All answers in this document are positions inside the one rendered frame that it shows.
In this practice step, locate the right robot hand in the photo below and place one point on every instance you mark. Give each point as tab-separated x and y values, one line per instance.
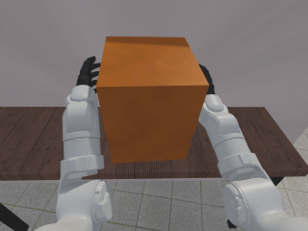
211	89

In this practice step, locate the right robot upper arm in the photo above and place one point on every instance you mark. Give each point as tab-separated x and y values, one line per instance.
256	205

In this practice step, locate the table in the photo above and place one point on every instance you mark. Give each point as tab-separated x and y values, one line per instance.
32	147

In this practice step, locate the robot left forearm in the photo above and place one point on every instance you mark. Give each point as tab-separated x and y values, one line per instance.
81	137

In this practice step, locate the carton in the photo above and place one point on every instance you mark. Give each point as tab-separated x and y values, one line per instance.
151	91

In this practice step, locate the left robot hand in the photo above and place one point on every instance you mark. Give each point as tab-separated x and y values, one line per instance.
86	75

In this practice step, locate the left robot upper arm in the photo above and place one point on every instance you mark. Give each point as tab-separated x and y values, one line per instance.
83	206

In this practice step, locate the robot right forearm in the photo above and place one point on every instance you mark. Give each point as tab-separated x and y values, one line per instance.
235	161

